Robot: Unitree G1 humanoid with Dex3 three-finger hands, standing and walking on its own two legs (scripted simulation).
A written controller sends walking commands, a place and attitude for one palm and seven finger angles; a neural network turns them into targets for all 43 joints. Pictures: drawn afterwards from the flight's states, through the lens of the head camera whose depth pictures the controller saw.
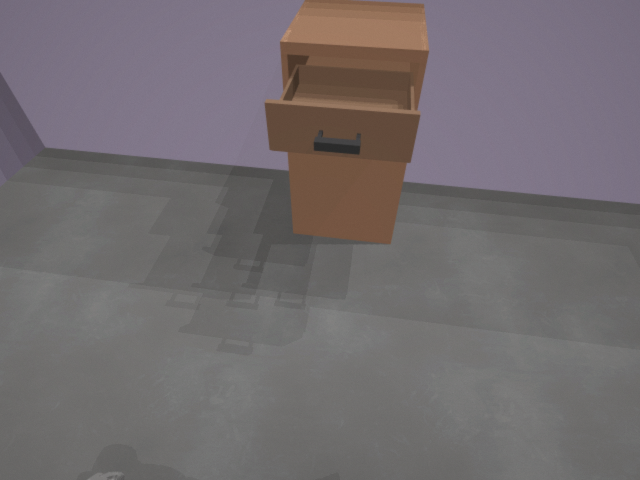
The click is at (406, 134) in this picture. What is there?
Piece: drawer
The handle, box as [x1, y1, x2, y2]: [314, 130, 360, 154]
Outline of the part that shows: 315,137 314,150 357,154 359,152 360,134 357,133 355,140 326,138 321,136 322,130 319,130 318,135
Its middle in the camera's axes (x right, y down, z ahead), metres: +0.04 -0.25 +0.98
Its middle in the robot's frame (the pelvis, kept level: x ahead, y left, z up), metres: +0.90 +0.01 -0.06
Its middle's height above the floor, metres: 0.71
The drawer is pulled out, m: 0.30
